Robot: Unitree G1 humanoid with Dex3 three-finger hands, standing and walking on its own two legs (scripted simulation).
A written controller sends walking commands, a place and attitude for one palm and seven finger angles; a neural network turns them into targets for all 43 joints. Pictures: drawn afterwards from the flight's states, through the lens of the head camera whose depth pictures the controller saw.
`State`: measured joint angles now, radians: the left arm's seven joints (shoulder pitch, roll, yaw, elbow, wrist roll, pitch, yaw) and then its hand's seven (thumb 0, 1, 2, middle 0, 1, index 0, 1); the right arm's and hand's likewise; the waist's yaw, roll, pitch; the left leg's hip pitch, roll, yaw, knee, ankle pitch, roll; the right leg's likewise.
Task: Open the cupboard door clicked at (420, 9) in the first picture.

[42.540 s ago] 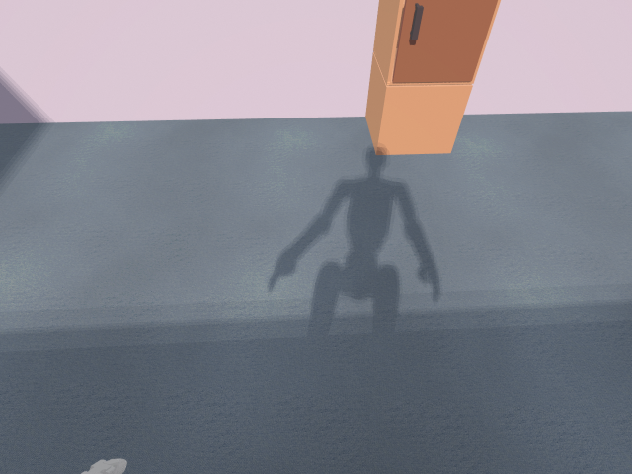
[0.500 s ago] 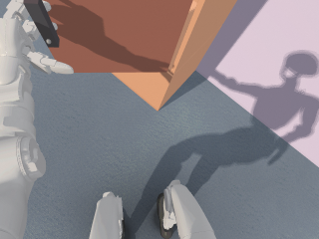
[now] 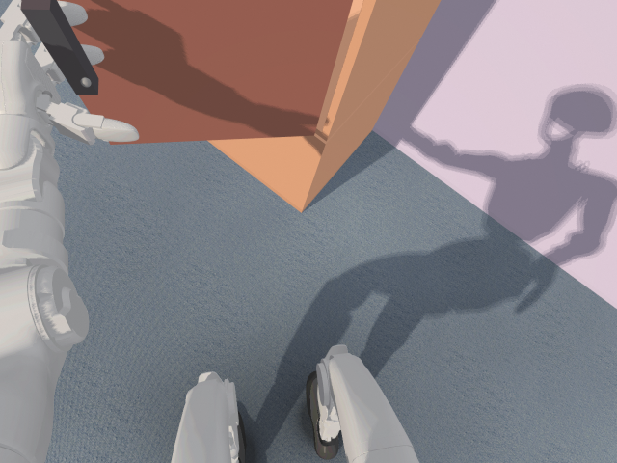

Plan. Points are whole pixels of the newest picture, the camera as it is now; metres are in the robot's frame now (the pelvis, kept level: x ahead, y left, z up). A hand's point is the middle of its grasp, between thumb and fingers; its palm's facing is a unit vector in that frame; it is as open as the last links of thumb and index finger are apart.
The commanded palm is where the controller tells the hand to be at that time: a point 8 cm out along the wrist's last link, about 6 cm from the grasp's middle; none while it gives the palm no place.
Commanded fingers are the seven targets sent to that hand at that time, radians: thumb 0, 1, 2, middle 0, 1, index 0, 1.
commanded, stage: close the thumb around the handle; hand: left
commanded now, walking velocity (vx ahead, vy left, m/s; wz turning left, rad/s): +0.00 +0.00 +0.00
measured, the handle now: (66, 34) +0.61 +0.22 +0.05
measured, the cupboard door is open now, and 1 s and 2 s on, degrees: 46 52 94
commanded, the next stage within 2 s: pull the door open along its arc in 0.60 s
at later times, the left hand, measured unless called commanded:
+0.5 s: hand (86, 85) +0.55 +0.20 +0.05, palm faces +0.03 -1.00 -0.03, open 6.1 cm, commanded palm +0.53 +0.22 +0.05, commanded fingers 0.00 0.90 0.90 -0.40 -1.35 -0.40 -1.35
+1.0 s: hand (92, 108) +0.52 +0.19 +0.05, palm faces +0.02 -1.00 -0.04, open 6.3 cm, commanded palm +0.46 +0.23 +0.05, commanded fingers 0.00 0.90 0.90 -0.40 -1.35 -0.40 -1.35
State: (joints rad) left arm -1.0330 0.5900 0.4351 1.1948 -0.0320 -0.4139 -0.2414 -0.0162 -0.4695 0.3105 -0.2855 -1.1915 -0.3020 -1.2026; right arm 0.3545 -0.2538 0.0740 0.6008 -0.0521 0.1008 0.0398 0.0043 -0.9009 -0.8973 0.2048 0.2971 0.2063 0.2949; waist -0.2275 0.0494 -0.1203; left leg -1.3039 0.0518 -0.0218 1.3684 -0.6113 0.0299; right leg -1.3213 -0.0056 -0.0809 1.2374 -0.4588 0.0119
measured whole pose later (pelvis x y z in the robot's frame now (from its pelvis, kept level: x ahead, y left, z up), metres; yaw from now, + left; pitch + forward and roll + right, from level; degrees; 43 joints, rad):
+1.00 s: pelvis +0.01 -0.01 +0.02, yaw +0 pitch +29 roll -4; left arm -0.80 0.50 0.44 1.02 -0.09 -0.44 -0.25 0.00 0.68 0.73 -0.31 -1.29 -0.30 -1.34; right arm 0.36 -0.25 0.05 0.59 -0.03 0.10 0.05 0.01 -0.90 -0.90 0.20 0.30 0.21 0.29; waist -0.19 0.04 -0.13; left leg -1.20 0.06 0.00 1.30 -0.61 0.02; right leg -1.24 0.01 -0.06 1.19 -0.46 0.00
